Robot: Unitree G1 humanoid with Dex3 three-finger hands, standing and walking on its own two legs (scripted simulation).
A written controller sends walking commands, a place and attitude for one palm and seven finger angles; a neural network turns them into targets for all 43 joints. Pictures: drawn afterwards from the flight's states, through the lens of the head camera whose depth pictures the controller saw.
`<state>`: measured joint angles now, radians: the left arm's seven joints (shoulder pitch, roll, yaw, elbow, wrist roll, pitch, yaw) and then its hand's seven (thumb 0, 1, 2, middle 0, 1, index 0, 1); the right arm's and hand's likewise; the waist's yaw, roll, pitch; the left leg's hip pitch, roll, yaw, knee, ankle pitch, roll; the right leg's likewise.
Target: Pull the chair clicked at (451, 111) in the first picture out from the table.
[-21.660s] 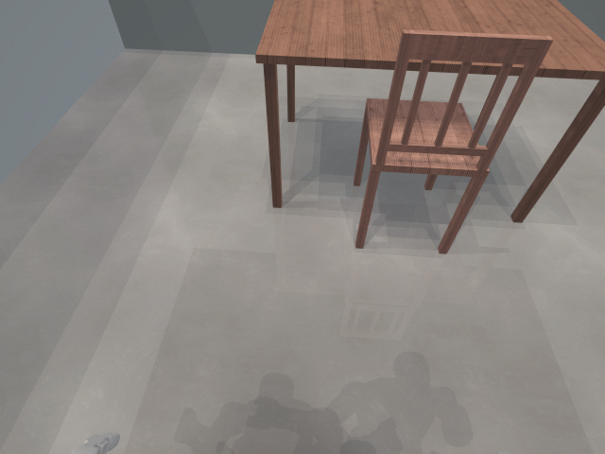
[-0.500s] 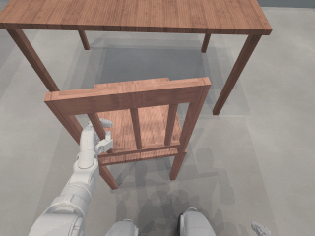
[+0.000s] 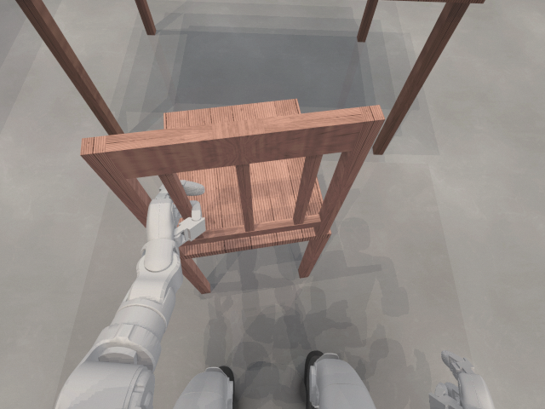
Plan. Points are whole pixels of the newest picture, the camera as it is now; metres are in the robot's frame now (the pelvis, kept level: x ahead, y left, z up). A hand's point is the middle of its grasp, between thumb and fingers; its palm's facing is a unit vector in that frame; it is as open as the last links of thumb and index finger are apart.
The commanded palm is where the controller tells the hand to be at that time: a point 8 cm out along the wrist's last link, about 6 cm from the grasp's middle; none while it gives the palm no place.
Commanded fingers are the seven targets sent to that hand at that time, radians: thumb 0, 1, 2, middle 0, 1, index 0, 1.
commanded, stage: step backward, pulling the chair out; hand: left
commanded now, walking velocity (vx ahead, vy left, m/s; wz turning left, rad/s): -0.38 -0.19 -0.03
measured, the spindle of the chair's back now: (246, 200) +0.43 +0.04 -0.08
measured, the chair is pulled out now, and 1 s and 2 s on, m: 0.37 0.61 0.64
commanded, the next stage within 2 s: stop walking, hand still on the chair in 0.54 s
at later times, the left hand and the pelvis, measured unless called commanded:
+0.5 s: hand (189, 294) +0.27 +0.12 -0.06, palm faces +0.11 -0.99 -0.12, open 5.3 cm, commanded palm +0.24 +0.17 -0.06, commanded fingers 0.00 0.90 0.90 -0.50 -1.45 -0.50 -1.45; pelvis -0.11 +0.00 +0.00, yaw +0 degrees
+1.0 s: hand (179, 391) +0.14 +0.13 -0.06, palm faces +0.12 -0.99 -0.12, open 5.3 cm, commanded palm +0.12 +0.18 -0.05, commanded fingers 0.00 0.90 0.90 -0.50 -1.45 -0.50 -1.45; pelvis -0.17 -0.01 +0.00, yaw -2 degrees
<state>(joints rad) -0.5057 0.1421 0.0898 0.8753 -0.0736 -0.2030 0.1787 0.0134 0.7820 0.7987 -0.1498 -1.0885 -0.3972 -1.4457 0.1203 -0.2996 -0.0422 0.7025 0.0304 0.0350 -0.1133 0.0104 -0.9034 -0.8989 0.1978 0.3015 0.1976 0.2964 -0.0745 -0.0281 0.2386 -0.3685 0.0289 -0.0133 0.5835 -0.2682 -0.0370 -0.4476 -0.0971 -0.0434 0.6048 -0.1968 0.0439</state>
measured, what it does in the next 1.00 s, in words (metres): walks backwards: right foot, then left foot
